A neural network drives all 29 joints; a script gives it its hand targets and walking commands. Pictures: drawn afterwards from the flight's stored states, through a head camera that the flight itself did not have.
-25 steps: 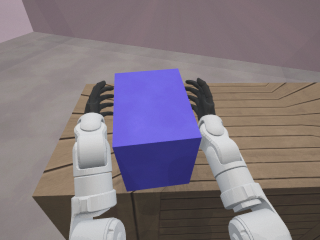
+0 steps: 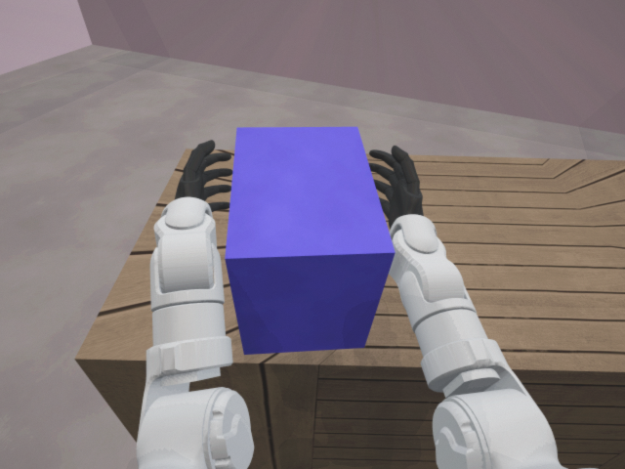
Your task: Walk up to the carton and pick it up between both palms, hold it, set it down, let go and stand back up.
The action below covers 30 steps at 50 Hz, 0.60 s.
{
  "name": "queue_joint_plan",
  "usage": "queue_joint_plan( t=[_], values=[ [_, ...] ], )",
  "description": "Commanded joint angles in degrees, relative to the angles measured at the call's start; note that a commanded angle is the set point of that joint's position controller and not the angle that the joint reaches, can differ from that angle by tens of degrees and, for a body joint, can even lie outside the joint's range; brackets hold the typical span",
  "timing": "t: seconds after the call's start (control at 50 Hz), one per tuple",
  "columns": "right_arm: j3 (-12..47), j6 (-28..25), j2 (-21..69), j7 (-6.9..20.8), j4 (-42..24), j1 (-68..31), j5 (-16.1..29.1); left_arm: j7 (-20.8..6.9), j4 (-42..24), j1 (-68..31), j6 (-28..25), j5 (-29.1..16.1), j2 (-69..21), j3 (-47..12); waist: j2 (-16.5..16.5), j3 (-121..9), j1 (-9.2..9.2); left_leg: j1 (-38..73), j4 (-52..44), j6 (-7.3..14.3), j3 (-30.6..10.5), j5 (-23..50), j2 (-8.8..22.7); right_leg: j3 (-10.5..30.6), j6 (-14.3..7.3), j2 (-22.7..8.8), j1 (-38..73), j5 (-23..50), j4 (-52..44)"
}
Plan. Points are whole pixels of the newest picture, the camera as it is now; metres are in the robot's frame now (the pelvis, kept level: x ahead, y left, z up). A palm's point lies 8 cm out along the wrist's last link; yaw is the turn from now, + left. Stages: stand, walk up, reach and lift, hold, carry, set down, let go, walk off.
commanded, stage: hold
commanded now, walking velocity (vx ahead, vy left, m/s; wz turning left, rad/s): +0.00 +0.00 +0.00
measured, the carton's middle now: (301, 239) +0.38 +0.02 +0.13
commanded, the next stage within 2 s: none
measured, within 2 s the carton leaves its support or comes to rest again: neither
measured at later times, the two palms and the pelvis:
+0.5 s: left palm (196, 211) +0.35 +0.14 +0.20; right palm (413, 213) +0.35 -0.11 +0.20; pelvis +0.00 +0.01 +0.00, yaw +0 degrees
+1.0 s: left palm (196, 199) +0.34 +0.14 +0.23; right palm (420, 209) +0.34 -0.12 +0.21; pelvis -0.03 +0.00 +0.00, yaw +0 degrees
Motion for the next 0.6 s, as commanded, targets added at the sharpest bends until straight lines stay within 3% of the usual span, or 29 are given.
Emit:
queue_joint_plan(
  t=[0.0, 0.04, 0.06, 0.08, 0.1, 0.12, 0.14, 0.16, 0.2, 0.22, 0.24, 0.26, 0.28, 0.38, 0.42, 0.44, 0.46, 0.48, 0.54, 0.58],
  values=[
    [22.32, -3.72, 25.03, 4.5, -15.73, -36.27, 2.37, -5.62, -2.9, -24.46, -4.19, -6.39, -30.29, -23.7, 3.19, -23.48, -3.5, -2.09, -5.31, 0.82, 2.95, 11.32, -3.25, -5.39, -0.76, 4.96, 5.48, 3.51, -2.08],
    [23.59, -3.22, 25.66, 3.84, -14.95, -35.49, 3.5, -5.74, -4.75, -25.19, -3.92, -6.12, -28.53, -23.87, 3.18, -20.41, -2.59, -2.43, -4.96, 0.76, 3.6, 16.31, -3.49, -5.08, -0.26, 4.45, 6.84, 7.06, -2.36],
    [24.1, -2.91, 23.33, 3.39, -16.0, -32.14, 3.17, -5.81, -7.22, -22.36, -3.06, -5.95, -29.33, -25.48, 4.61, -21.54, -3.75, 0.47, -3.86, -0.19, 2.4, 20.19, -3.18, -5.41, -0.41, 4.87, 7.33, 9.15, -2.06],
    [26.49, -3.3, 24.75, 3.11, -18.97, -34.37, 4.9, -5.65, -8.86, -22.16, -3.19, -6.7, -30.19, -27.52, 5.0, -25.38, -3.11, 1.43, -2.8, -0.62, 2.54, 23.53, -2.99, -5.2, -0.36, 4.66, 8.02, 12.04, -1.6],
    [27.74, -3.38, 25.51, 2.55, -19.45, -30.8, 6.2, -5.31, -12.27, -20.26, -3.52, -7.19, -29.96, -28.0, 5.06, -25.89, -4.02, 4.45, -1.44, -1.37, 2.06, 30.71, -2.94, -5.02, -0.34, 4.87, 9.4, 18.91, -1.3],
    [29.92, -3.62, 24.96, 1.88, -20.91, -32.64, 7.81, -5.22, -12.09, -19.71, -3.01, -7.7, -30.07, -28.61, 4.79, -27.45, -3.47, 5.11, -0.21, -1.65, 2.01, 33.59, -3.21, -4.93, 0.19, 5.03, 10.37, 22.82, -0.81],
    [31.51, -3.85, 24.51, 1.25, -23.98, -30.41, 8.65, -5.47, -13.52, -16.34, -3.16, -9.01, -31.44, -30.32, 3.66, -31.81, -4.49, 8.11, 0.69, -2.32, 1.17, 38.62, -3.05, -4.82, 0.04, 5.75, 12.04, 26.79, -1.0],
    [33.17, -3.08, 23.98, 0.86, -25.0, -25.84, 9.71, -5.09, -19.28, -14.91, -3.06, -10.08, -31.96, -32.84, 5.22, -33.29, -5.26, 10.32, 1.58, -3.24, 0.76, 45.56, -3.27, -4.57, 0.48, 5.71, 12.61, 32.07, -0.57],
    [32.14, -2.41, 23.09, 0.63, -23.07, -26.73, 10.26, -5.04, -16.76, -15.72, -2.33, -8.69, -30.72, -32.06, 6.31, -29.06, -4.41, 8.44, 1.56, -3.67, 0.27, 41.06, -2.67, -4.33, 0.49, 5.48, 9.91, 27.5, -1.22],
    [32.4, -1.96, 22.33, 0.51, -24.85, -22.83, 9.8, -5.39, -19.47, -12.07, -1.15, -8.4, -30.22, -31.81, 5.64, -29.88, -4.7, 9.05, 1.59, -3.36, 0.44, 42.87, -3.03, -4.3, 0.35, 5.48, 11.89, 29.74, -1.03],
    [31.91, -1.59, 20.98, 0.59, -22.81, -23.1, 9.61, -5.33, -18.79, -13.57, -0.78, -7.73, -29.23, -30.68, 5.01, -25.76, -5.0, 8.04, 0.61, -3.51, 0.86, 38.72, -2.9, -4.57, 0.51, 5.33, 11.0, 26.83, -1.72],
    [31.84, -0.58, 21.01, 0.77, -21.49, -21.87, 9.37, -5.92, -17.97, -12.06, -0.01, -6.69, -29.97, -28.85, 4.6, -23.38, -4.18, 6.51, -0.74, -3.17, 1.32, 35.98, -2.88, -4.27, 0.21, 5.1, 11.7, 24.47, -2.39],
    [30.19, -0.98, 20.81, 0.85, -24.43, -22.12, 8.78, -6.31, -18.54, -12.58, 0.09, -7.6, -29.11, -29.26, 4.41, -24.61, -5.53, 6.21, -0.85, -3.1, 1.62, 33.97, -2.97, -4.29, -0.14, 5.18, 12.62, 23.42, -2.1],
    [29.66, -0.07, 21.83, 1.39, -25.99, -25.1, 9.28, -6.67, -21.23, -16.23, 0.34, -7.83, -29.35, -29.52, 4.73, -22.96, -4.9, 2.45, -2.01, -2.13, 1.98, 28.9, -3.62, -4.24, -0.04, 5.05, 11.97, 18.24, -2.02],
    [26.63, 0.15, 22.07, 2.55, -21.6, -29.38, 7.57, -6.61, -15.56, -21.19, 0.11, -7.13, -28.99, -27.35, 4.9, -18.98, -4.65, -0.76, -4.88, -1.46, 2.35, 16.59, -3.42, -4.49, -0.77, 4.74, 8.24, 5.95, -3.05],
    [25.01, -0.28, 22.99, 3.53, -19.4, -28.42, 5.58, -6.4, -17.37, -23.44, -0.53, -6.02, -28.04, -25.75, 4.94, -18.77, -3.21, -2.98, -5.34, -0.63, 2.68, 12.67, -2.97, -4.75, -0.59, 4.01, 8.65, 3.84, -2.24],
    [23.53, -0.39, 23.33, 4.15, -20.02, -33.33, 4.84, -6.68, -13.82, -26.03, -0.89, -6.63, -28.25, -25.32, 3.6, -16.94, -3.12, -6.47, -7.43, -0.07, 2.87, 5.29, -2.73, -4.81, -0.85, 4.11, 7.36, -2.05, -2.6],
    [20.21, -0.35, 22.68, 5.49, -16.87, -36.79, 3.48, -6.33, -8.49, -28.91, -0.84, -5.9, -27.77, -23.42, 5.2, -13.53, -2.13, -10.72, -9.65, 0.7, 3.02, -2.86, -2.62, -4.89, -0.89, 3.72, 4.5, -8.33, -1.95],
    [16.37, -0.72, 21.86, 6.97, -14.83, -35.59, 0.41, -6.32, -5.29, -28.77, -1.29, -5.27, -27.34, -21.44, 4.55, -12.95, -3.34, -15.58, -11.85, 2.81, 2.54, -10.48, -1.96, -5.42, -0.31, 4.04, 8.8, -8.58, -0.07],
    [17.04, -0.51, 20.78, 7.01, -11.91, -35.83, -0.49, -6.72, 1.07, -25.75, -0.94, -3.76, -26.49, -18.91, 2.23, -10.98, -1.7, -15.13, -12.83, 3.77, 3.04, -11.36, -2.14, -5.73, -0.36, 4.21, 8.17, -10.41, -0.48]
  ],
)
